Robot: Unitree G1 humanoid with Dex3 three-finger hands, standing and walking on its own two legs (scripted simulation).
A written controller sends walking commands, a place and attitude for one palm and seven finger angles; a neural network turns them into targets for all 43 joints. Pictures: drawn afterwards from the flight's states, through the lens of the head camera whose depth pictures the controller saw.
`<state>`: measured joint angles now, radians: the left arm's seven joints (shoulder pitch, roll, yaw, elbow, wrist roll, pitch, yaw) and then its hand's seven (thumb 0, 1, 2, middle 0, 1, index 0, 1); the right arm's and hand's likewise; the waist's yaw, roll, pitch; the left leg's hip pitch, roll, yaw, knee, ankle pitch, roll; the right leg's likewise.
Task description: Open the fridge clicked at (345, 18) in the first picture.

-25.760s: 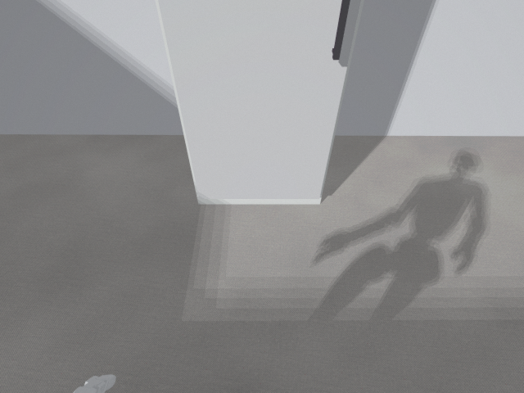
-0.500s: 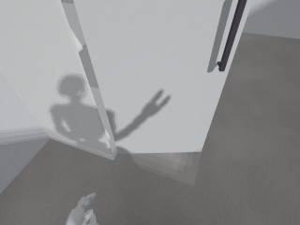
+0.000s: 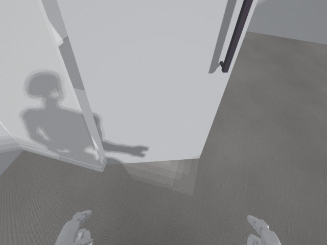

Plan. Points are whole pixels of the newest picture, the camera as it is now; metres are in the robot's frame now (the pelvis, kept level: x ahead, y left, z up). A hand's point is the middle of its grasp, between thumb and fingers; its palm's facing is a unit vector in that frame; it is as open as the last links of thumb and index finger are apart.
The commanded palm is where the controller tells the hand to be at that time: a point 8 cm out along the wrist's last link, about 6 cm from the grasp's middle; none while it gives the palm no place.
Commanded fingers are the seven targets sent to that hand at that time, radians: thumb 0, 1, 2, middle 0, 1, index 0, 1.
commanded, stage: let the arm hang, fingers relaxed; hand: right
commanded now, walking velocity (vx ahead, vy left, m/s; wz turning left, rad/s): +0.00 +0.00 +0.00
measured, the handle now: (234, 31) +0.73 -0.16 +0.20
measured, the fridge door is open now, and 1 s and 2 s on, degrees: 69 69 69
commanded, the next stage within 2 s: look to check the result in 0.90 s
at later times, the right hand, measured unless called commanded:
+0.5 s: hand out of the picture -0.01 -0.21 -0.15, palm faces +0.04 +0.97 -0.24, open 7.3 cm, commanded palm none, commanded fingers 0.00 -0.90 -0.90 0.20 0.30 0.20 0.30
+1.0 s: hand out of the picture +0.01 -0.18 -0.15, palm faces +0.02 +0.98 -0.19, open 7.3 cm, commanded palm none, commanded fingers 0.00 -0.90 -0.90 0.20 0.30 0.20 0.30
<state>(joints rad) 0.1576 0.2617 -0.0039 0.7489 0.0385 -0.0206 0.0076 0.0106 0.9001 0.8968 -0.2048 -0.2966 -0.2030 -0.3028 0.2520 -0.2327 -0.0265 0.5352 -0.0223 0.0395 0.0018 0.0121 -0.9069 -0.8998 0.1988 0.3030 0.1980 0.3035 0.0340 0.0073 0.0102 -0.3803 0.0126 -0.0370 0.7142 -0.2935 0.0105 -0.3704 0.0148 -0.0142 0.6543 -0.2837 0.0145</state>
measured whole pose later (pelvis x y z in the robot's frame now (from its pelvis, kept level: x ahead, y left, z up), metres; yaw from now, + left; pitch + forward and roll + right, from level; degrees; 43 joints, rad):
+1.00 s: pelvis +0.01 -0.01 +0.03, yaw +0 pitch +0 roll +0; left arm 0.26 0.14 0.01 1.13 0.02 0.01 0.04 0.01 0.91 0.90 -0.20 -0.30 -0.20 -0.30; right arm 0.24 -0.14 -0.01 1.15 -0.01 0.00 -0.03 0.01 -0.92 -0.90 0.20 0.30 0.20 0.30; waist 0.01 -0.01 0.04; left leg -0.21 -0.02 -0.02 0.41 -0.20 0.01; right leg -0.19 0.01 -0.05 0.43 -0.23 -0.04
